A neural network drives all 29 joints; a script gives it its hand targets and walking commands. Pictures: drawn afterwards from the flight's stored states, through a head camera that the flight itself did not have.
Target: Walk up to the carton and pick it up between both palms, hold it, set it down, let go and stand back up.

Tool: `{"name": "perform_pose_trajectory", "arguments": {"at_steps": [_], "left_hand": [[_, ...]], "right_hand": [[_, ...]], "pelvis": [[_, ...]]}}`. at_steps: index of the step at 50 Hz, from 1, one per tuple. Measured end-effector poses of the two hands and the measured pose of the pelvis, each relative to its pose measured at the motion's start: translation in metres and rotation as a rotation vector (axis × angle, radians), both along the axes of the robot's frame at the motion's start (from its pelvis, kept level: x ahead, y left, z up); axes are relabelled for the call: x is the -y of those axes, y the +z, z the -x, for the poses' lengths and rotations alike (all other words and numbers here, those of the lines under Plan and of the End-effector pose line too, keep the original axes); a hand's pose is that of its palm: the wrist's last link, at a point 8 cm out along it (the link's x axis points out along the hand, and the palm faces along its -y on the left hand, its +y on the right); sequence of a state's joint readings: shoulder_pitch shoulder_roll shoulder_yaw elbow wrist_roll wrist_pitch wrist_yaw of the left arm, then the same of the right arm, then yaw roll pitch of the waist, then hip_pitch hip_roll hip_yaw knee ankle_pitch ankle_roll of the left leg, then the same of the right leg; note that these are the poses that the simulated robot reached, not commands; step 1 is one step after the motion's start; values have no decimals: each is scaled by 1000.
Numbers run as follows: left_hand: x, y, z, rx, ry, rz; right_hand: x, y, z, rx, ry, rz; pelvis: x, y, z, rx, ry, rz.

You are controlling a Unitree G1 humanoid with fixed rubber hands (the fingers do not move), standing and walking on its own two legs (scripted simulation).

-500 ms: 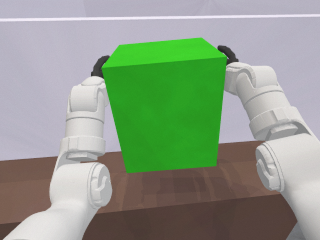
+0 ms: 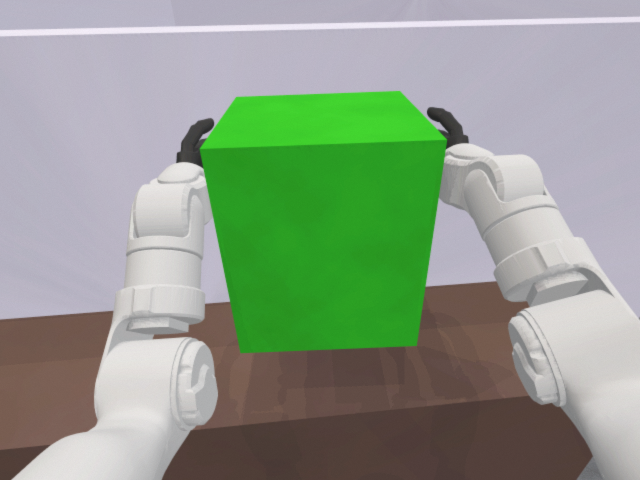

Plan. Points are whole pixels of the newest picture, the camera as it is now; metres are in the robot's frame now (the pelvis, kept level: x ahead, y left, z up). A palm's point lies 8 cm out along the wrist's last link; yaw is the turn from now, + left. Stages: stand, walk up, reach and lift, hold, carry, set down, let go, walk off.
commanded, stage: hold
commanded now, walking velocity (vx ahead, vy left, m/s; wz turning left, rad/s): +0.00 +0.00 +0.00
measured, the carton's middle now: (323, 216) +0.36 +0.01 +0.23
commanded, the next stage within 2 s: set down in 1.52 s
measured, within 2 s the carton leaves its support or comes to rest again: neither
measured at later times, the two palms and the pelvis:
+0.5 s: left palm (188, 175) +0.36 +0.16 +0.29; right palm (457, 149) +0.35 -0.14 +0.32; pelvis -0.01 +0.01 +0.00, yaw +0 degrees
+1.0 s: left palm (191, 170) +0.37 +0.16 +0.30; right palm (455, 155) +0.36 -0.14 +0.31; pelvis -0.01 +0.00 +0.00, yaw +0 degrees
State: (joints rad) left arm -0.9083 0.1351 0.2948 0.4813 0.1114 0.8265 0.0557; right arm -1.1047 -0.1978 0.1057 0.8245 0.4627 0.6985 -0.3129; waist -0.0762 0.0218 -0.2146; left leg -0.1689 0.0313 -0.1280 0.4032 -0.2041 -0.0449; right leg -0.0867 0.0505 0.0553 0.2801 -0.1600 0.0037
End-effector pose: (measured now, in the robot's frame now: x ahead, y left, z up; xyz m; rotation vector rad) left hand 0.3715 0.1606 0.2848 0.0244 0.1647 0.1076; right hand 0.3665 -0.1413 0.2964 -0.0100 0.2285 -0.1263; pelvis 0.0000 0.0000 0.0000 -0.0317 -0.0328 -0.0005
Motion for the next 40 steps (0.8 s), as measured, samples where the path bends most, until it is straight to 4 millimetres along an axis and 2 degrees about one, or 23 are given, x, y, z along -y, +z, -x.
{"name": "perform_pose_trajectory", "arguments": {"at_steps": [6,18,24,40], "left_hand": [[-6,-8,4,-2,0,7],[-6,5,8,24,-8,17],[-2,9,9,14,-17,13],[4,14,9,-5,-9,-3]], "right_hand": [[-5,-5,3,-5,1,0],[-6,20,10,26,-20,-13],[-3,24,13,18,-19,0],[3,20,11,-1,-12,-9]], "pelvis": [[-3,0,1,3,3,0],[-9,0,4,7,-1,-1],[-9,0,7,5,-8,-3],[-1,-1,11,-13,-7,-5]]}}
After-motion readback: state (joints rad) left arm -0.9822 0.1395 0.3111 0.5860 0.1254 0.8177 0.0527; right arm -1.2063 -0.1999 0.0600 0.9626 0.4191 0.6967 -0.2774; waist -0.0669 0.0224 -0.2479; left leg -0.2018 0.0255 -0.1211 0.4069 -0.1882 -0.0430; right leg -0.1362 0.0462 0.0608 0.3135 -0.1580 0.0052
